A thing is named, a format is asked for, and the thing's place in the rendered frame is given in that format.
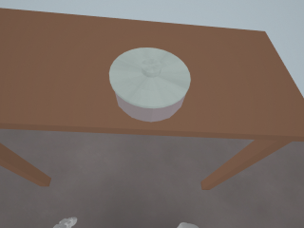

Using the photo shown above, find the table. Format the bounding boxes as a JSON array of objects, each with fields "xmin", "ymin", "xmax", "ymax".
[{"xmin": 0, "ymin": 8, "xmax": 304, "ymax": 190}]

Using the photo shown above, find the knob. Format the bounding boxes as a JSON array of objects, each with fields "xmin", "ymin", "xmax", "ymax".
[{"xmin": 141, "ymin": 59, "xmax": 162, "ymax": 78}]

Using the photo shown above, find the lid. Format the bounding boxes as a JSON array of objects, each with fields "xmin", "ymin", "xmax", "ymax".
[{"xmin": 109, "ymin": 47, "xmax": 191, "ymax": 109}]

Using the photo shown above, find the pot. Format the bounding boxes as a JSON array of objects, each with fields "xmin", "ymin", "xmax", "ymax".
[{"xmin": 115, "ymin": 92, "xmax": 185, "ymax": 123}]

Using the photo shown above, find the robot left hand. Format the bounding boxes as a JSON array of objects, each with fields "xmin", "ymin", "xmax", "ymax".
[{"xmin": 53, "ymin": 217, "xmax": 77, "ymax": 228}]

